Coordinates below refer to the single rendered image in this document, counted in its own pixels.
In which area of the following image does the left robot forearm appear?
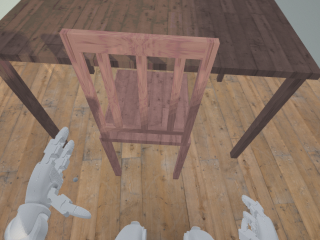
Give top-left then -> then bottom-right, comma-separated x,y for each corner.
4,203 -> 51,240

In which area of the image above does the robot right thigh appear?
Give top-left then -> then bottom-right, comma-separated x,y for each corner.
183,229 -> 214,240

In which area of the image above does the robot left hand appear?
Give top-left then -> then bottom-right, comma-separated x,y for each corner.
25,126 -> 91,219

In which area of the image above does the right robot shin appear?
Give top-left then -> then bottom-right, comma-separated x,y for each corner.
191,226 -> 201,230

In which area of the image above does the chair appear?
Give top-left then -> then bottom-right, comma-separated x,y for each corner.
59,28 -> 220,180

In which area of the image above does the table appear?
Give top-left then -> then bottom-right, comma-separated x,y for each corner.
0,0 -> 320,159

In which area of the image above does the robot right hand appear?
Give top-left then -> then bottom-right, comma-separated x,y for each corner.
238,195 -> 279,240

